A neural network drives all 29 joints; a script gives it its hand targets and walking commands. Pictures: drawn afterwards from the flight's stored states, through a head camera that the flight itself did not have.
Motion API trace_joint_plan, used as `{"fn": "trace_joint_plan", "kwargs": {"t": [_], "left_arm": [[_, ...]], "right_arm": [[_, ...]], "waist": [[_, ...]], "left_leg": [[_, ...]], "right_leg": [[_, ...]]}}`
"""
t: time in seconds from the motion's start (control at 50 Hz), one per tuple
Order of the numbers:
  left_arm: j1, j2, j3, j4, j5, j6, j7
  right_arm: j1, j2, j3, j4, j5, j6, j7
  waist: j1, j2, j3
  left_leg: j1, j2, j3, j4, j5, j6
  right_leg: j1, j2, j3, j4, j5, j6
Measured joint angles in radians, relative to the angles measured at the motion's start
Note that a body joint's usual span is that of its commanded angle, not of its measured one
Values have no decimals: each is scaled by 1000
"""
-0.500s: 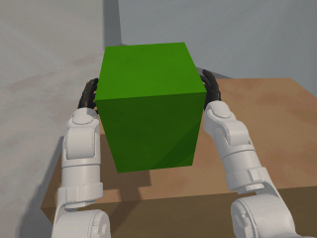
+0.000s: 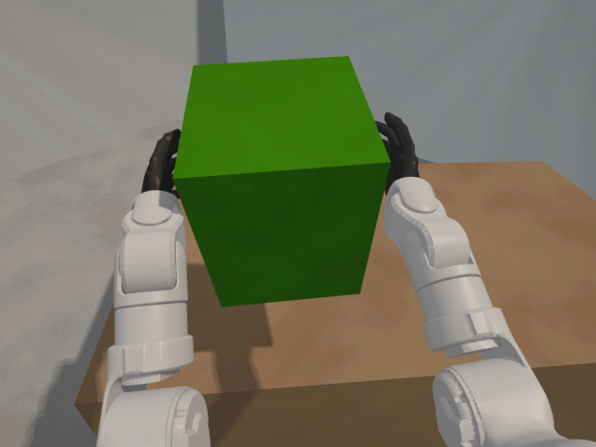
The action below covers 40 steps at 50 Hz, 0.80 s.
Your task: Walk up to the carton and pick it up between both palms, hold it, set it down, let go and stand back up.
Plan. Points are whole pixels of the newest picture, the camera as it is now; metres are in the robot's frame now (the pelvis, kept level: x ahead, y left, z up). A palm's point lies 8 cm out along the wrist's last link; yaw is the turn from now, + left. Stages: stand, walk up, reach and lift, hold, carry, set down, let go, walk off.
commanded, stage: hold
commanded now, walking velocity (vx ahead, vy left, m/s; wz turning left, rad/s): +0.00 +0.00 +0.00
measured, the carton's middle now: (282, 187) +0.40 +0.03 +0.21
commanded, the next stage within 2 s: none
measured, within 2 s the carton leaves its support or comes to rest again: neither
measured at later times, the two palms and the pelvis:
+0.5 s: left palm (165, 205) +0.34 +0.17 +0.22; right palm (399, 187) +0.36 -0.12 +0.24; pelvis +0.00 +0.00 +0.00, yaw +0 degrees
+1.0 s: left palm (172, 225) +0.35 +0.17 +0.19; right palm (393, 206) +0.36 -0.12 +0.20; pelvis -0.01 +0.00 +0.00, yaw +0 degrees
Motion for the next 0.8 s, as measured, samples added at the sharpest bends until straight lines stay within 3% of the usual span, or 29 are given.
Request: {"fn": "trace_joint_plan", "kwargs": {"t": [0.18, 0.36, 0.5, 0.58, 0.74, 0.8], "left_arm": [[2, 0, 10, 111, 23, 63, -22], [28, -1, -25, -39, -27, 8, 20], [-30, -1, 15, 106, 33, 52, -25], [-25, -1, 16, 138, 34, 66, -25], [13, -1, -9, -10, -4, 16, 3], [-2, -1, -4, 2, -4, 6, 3]], "right_arm": [[-13, 0, 2, 128, -21, 66, 13], [38, 0, 3, -50, -4, 4, 2], [-38, 0, -25, 111, -32, 60, 22], [-37, 0, -21, 151, -30, 68, 21], [7, 0, 1, -11, -3, 15, 3], [-2, 0, -6, -6, -17, 9, 6]], "waist": [[0, 0, 41], [-1, 0, 14], [0, 0, -9], [0, 0, 33], [-1, 0, 23], [-1, 0, -8]], "left_leg": [[5, 0, 0, 0, 8, 0], [5, 0, 0, 0, 3, 0], [8, 0, 0, -3, 5, 0], [7, 0, -1, -3, 11, 0], [8, 0, -1, -3, 6, 0], [8, 0, -1, -3, 2, 0]], "right_leg": [[6, 0, 0, -2, 8, 0], [6, 0, 0, -1, 3, 0], [6, 0, 0, 0, 2, -1], [6, 0, 0, 0, 8, -1], [7, 0, 0, 0, 3, -1], [7, 0, 0, 0, 0, -1]]}}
